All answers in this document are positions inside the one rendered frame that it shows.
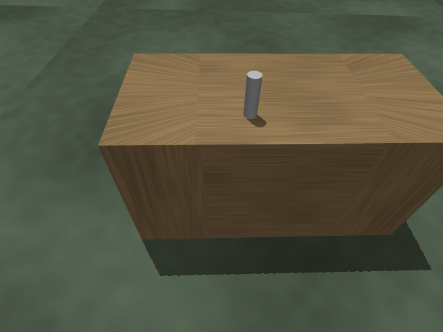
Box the can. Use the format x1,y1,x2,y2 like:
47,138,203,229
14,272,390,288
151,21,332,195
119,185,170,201
244,71,262,119

